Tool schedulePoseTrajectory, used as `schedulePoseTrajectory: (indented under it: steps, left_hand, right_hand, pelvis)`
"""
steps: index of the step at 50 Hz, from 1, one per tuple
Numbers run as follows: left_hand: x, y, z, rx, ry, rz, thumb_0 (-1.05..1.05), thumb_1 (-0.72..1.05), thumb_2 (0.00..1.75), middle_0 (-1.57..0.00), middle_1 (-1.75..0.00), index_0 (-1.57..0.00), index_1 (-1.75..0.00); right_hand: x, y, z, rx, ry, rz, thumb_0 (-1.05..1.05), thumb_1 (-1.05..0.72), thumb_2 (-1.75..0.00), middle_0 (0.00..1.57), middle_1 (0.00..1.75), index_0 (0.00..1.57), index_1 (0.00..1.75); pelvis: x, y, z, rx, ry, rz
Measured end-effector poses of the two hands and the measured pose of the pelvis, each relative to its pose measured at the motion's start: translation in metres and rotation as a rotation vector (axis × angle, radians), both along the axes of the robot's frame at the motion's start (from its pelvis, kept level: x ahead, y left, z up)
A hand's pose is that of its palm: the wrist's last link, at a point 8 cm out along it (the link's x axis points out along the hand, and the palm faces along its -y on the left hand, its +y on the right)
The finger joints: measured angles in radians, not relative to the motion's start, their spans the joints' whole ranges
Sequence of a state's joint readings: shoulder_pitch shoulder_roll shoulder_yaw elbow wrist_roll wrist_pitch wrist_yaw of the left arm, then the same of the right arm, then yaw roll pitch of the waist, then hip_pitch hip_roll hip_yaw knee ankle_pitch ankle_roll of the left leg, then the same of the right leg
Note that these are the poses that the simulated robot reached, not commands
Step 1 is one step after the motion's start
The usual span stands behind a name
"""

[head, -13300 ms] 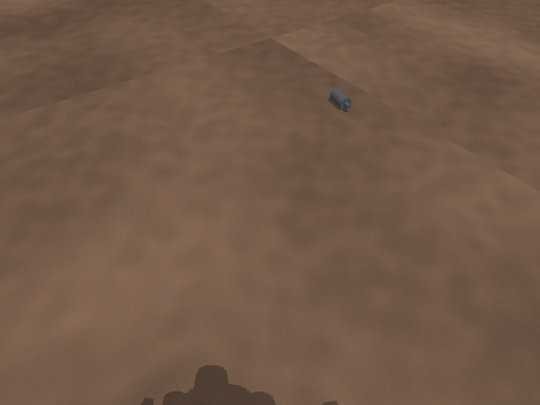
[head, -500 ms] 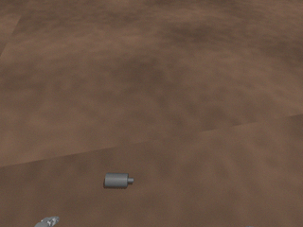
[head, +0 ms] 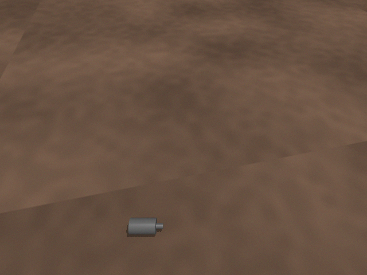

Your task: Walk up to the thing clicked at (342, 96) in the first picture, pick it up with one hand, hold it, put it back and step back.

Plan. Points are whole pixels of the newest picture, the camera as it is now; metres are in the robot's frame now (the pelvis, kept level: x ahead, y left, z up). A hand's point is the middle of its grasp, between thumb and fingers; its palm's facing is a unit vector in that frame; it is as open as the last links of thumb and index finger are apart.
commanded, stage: stand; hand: left
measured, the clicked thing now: (146, 225) +0.50 +0.19 -0.74
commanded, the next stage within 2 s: none
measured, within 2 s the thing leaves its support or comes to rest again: neither
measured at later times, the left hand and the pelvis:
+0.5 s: hand out of the picture +0.09 +0.25 -0.16, palm faces -0.04 -0.94 -0.33, open 7.3 cm; pelvis +0.01 +0.00 +0.00, yaw +0 degrees
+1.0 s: hand out of the picture +0.08 +0.25 -0.16, palm faces -0.03 -0.94 -0.34, open 7.3 cm; pelvis +0.01 -0.01 +0.00, yaw +0 degrees
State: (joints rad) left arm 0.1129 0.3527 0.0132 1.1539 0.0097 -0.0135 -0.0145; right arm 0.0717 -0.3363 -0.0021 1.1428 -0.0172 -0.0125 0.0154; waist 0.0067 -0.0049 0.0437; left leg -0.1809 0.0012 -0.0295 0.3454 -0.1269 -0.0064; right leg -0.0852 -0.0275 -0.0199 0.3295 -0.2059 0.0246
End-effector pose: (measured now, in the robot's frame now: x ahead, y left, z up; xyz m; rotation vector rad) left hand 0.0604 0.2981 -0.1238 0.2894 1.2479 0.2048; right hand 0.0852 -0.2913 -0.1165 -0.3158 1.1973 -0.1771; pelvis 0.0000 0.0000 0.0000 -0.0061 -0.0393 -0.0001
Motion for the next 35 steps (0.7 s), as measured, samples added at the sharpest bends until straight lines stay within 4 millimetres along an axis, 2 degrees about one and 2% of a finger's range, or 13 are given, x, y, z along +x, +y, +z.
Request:
schedulePoseTrajectory:
  steps: [15,35]
  left_hand:
    - [0.012,-0.002,0.002,0.006,-0.012,-0.030,0.00,0.91,0.90,-0.20,-0.30,-0.21,-0.30]
    - [0.021,-0.006,0.005,0.014,-0.021,-0.043,0.00,0.91,0.90,-0.20,-0.30,-0.21,-0.30]
  right_hand:
    - [-0.015,-0.006,-0.002,-0.004,0.043,-0.029,0.01,-0.90,-0.90,0.20,0.30,0.21,0.30]
    - [-0.008,-0.010,-0.002,-0.003,0.032,-0.028,0.01,-0.90,-0.90,0.20,0.30,0.21,0.30]
  pelvis:
    - [0.004,-0.001,0.000,0.001,0.005,-0.004]
    - [0.009,-0.005,0.001,0.003,0.006,-0.009]
